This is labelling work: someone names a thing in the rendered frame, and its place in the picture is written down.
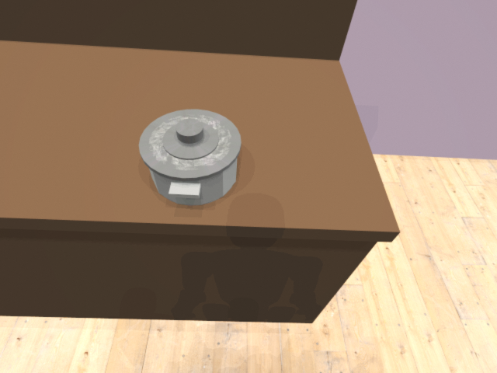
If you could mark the pot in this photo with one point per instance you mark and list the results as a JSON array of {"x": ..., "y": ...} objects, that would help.
[{"x": 196, "y": 192}]

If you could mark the knob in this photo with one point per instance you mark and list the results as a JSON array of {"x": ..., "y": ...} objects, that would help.
[{"x": 189, "y": 131}]

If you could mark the table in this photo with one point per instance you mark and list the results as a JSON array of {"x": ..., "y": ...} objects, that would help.
[{"x": 84, "y": 232}]

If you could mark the lid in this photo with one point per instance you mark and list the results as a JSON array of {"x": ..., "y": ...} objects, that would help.
[{"x": 164, "y": 154}]

